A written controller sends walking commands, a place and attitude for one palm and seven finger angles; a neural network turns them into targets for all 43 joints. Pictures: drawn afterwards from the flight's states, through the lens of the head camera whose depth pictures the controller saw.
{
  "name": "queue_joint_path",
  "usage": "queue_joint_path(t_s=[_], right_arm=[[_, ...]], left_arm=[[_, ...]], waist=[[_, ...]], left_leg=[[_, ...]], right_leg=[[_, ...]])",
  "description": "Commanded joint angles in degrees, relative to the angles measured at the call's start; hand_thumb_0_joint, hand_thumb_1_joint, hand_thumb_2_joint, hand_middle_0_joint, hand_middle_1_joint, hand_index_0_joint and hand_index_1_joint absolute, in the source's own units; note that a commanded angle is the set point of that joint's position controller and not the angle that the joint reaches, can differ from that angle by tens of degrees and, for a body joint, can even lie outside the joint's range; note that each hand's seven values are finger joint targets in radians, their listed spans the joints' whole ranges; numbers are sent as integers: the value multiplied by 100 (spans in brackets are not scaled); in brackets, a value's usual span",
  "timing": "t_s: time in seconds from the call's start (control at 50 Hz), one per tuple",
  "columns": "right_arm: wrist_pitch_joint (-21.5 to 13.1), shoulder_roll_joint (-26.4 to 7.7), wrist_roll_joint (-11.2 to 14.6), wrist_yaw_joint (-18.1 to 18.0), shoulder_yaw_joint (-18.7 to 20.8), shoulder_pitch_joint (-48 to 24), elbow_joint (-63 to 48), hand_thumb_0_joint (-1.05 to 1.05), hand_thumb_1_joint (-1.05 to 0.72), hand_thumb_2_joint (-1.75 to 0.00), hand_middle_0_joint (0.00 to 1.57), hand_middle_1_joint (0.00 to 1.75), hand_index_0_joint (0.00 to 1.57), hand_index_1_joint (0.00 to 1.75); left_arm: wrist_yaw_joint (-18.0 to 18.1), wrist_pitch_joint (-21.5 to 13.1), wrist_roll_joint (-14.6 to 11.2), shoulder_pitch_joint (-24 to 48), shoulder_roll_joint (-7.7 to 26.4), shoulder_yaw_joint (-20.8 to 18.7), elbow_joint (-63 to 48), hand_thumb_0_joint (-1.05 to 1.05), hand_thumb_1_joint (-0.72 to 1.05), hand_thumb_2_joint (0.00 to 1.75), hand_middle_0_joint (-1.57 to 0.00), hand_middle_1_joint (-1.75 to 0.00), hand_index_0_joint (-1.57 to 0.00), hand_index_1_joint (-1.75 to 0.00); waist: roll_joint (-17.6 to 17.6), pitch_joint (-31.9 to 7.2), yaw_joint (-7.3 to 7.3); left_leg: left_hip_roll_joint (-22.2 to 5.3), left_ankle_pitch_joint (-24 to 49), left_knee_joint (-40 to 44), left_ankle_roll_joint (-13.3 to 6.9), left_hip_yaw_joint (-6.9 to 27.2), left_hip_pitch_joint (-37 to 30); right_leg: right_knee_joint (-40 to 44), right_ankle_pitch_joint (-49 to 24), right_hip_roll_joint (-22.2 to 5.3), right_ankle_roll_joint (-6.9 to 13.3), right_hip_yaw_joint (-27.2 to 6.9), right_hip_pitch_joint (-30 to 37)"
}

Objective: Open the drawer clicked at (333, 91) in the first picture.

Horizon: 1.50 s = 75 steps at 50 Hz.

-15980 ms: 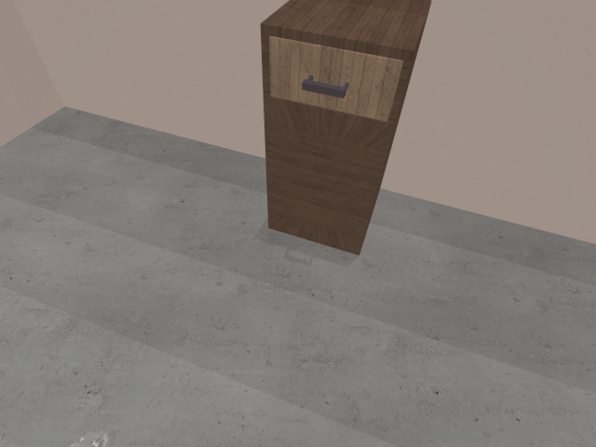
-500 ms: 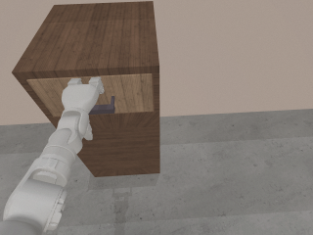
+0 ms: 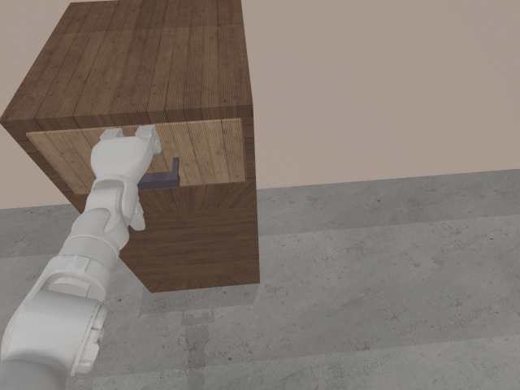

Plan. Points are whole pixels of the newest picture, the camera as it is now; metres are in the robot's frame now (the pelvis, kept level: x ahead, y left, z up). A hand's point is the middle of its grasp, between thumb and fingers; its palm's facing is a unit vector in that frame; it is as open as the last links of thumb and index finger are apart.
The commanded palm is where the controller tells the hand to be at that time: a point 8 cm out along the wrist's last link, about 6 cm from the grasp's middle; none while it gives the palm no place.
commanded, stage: lower the fingers behind the handle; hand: left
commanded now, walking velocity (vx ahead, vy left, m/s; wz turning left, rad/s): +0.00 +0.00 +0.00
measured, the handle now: (147, 172) +0.51 +0.22 -0.01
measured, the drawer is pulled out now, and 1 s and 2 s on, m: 0.00 0.00 0.00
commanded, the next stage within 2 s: close the thumb around the handle in 1.50 s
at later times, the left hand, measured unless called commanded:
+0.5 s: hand (137, 193) +0.45 +0.22 +0.01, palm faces -0.04 -0.04 -1.00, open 13.8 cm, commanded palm +0.43 +0.22 +0.07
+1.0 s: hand (145, 203) +0.45 +0.21 -0.02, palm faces -0.06 -0.03 -1.00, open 13.9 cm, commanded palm +0.44 +0.21 +0.04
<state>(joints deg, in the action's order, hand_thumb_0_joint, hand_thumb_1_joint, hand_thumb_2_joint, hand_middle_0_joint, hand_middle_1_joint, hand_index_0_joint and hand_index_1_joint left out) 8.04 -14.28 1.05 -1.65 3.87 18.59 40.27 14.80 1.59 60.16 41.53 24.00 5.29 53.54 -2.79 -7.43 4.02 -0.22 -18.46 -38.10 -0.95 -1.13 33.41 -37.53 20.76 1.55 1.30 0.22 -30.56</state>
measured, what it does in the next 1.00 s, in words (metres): stands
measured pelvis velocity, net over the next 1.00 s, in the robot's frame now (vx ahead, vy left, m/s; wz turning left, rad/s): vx -0.01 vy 0.01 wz -0.01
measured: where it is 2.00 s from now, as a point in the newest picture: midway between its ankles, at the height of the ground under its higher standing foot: outside the picture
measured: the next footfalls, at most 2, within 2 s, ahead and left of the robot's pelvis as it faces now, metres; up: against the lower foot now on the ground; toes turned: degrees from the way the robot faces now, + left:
none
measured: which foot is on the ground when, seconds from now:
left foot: down 0.00-1.00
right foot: down 0.00-1.00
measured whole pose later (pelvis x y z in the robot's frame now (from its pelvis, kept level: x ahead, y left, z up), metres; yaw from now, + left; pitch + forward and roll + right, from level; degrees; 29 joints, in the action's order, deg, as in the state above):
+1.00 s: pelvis -0.01 +0.01 -0.02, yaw -1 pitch +19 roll -2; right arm 6.0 -13.4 -0.5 -0.9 3.8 19.5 40.7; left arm 22.0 1.0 63.1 43.0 23.1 3.5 61.1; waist -2.4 -9.5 6.3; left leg -0.8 -21.7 -48.3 -1.8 -1.2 46.1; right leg -46.1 23.0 2.0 0.5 0.3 -42.5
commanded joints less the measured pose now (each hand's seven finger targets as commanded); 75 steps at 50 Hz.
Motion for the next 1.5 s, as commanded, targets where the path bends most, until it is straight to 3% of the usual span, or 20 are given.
queue_joint_path(t_s=[0.0,0.12,0.24,0.38,0.4,0.52,0.56,0.62,0.68,0.7,0.76,0.8,1.0,1.08,1.12,1.18,1.22,1.26,1.32,1.48], right_arm=[[-131,-846,-38,-71,243,353,-478,0,-90,-90,20,30,20,30],[-146,-826,-59,-75,253,397,-529,0,-90,-90,20,30,20,30],[-169,-803,-94,0,311,454,-488,0,-90,-90,20,30,20,30],[-171,-813,-125,42,334,507,-417,0,-90,-90,20,30,20,30],[-162,-833,-129,41,317,522,-389,0,-90,-90,20,30,20,30],[-175,-820,-142,26,300,564,-416,0,-90,-90,20,30,20,30],[-180,-796,-162,55,321,578,-410,0,-90,-90,20,30,20,30],[-168,-815,-184,73,330,608,-401,0,-90,-90,20,30,20,30],[-173,-811,-172,87,315,582,-382,0,-90,-90,20,30,20,30],[-180,-823,-180,78,310,579,-368,0,-90,-90,20,30,20,30],[-199,-818,-159,49,295,596,-362,0,-90,-90,20,30,20,30],[-218,-803,-172,52,300,599,-352,0,-90,-90,20,30,20,30],[-333,-823,-202,2,286,750,-264,0,-90,-90,20,30,20,30],[-334,-808,-233,45,313,776,-240,0,-90,-90,20,30,20,30],[-320,-839,-232,64,303,796,-237,0,-90,-90,20,30,20,30],[-275,-831,-194,57,299,761,-228,0,-90,-90,20,30,20,30],[-273,-859,-190,39,275,767,-221,0,-90,-90,20,30,20,30],[-256,-843,-174,13,258,754,-235,0,-90,-90,20,30,20,30],[-256,-857,-171,-24,236,779,-245,0,-90,-90,20,30,20,30],[-267,-815,-181,2,263,763,-293,0,-90,-90,20,30,20,30]], left_arm=[[130,-99,-28,2453,1271,-396,-935,0,-50,30,-30,-120,-30,-120],[284,-340,71,2327,1508,-615,-1075,0,-50,30,-30,-120,-30,-120],[548,-307,139,2356,1232,-480,-1126,0,-50,30,-30,-120,-30,-120],[645,-177,145,2346,1104,-449,-930,0,-50,30,-30,-120,-30,-120],[633,-161,136,2437,1067,-401,-860,0,-50,30,-30,-120,-30,-120],[711,-213,210,2496,1181,-492,-839,0,-50,30,-30,-120,-30,-120],[750,-220,220,2389,925,-353,-852,0,-50,30,-30,-120,-30,-120],[822,-207,233,2259,1034,-507,-765,0,-50,30,-30,-120,-30,-120],[911,-100,261,2274,916,-410,-579,0,-50,30,-30,-120,-30,-120],[941,-102,271,2388,1129,-582,-589,0,-50,30,-30,-120,-30,-120],[1014,-26,340,2416,1122,-511,-448,0,-50,30,-30,-120,-30,-120],[1010,-2,302,2541,951,-395,-429,0,-50,30,-30,-120,-30,-120],[990,-167,303,2692,1058,-431,-257,0,-50,30,-30,-120,-30,-120],[1115,-120,310,2365,875,-382,-179,0,-50,30,-30,-120,-30,-120],[1122,-107,267,2470,1065,-518,-338,0,-50,30,-30,-120,-30,-120],[1114,57,282,2467,924,-350,-155,0,-50,30,-30,-120,-30,-120],[1103,60,244,2607,1194,-512,-289,0,-50,30,-30,-120,-30,-120],[1041,114,224,2440,1113,-440,-105,0,-50,30,-30,-120,-30,-120],[961,51,224,2479,1282,-528,-112,0,-50,30,-30,-120,-30,-120],[948,-179,215,2232,1052,-439,-300,0,-50,30,-30,-120,-30,-120]], waist=[[386,-1912,111],[195,-2009,38],[-119,-2264,94],[-122,-2299,130],[40,-2241,210],[-122,-2313,152],[-247,-2396,151],[-84,-2474,127],[-9,-2159,176],[68,-2198,161],[49,-2184,190],[-51,-2239,246],[-129,-2335,363],[-143,-2573,305],[-186,-2695,275],[-44,-2369,345],[-188,-2562,302],[-36,-2358,336],[28,-2439,329],[-94,-2373,281]], left_leg=[[179,2097,111,-228,-79,-1277],[179,2153,-21,-214,-74,-1117],[142,2500,-223,-171,-25,-1344],[109,2507,-335,-159,38,-1390],[108,2479,-349,-167,69,-1325],[90,2302,-382,-152,91,-1204],[53,2535,-458,-122,127,-1364],[32,2621,-524,-124,133,-1281],[51,2180,-495,-135,90,-1001],[50,2140,-493,-145,96,-927],[71,1873,-498,-154,81,-788],[69,1849,-537,-152,88,-839],[45,1765,-800,-152,151,-630],[45,1954,-936,-141,113,-617],[41,2022,-931,-139,119,-638],[56,1774,-860,-148,97,-482],[61,1761,-829,-155,98,-555],[77,1704,-800,-173,64,-456],[81,1688,-789,-185,81,-426],[69,1828,-841,-170,40,-462]], right_leg=[[400,-2347,87,41,-34,760],[225,-2382,97,54,-37,638],[48,-2374,159,80,29,267],[-19,-2204,198,87,77,6],[-24,-2175,204,84,93,-30],[-128,-1975,202,101,105,-157],[-193,-1969,227,113,143,-344],[-268,-2043,236,101,143,-324],[-215,-1801,235,103,146,-433],[-237,-1797,235,109,140,-357],[-248,-1633,225,104,122,-431],[-247,-1576,227,108,123,-523],[-457,-1493,227,98,122,-873],[-569,-1692,242,82,127,-874],[-587,-1801,245,82,123,-761],[-479,-1631,243,71,137,-790],[-478,-1646,230,72,105,-691],[-406,-1675,229,60,97,-635],[-418,-1707,216,52,77,-550],[-442,-1813,221,63,79,-612]])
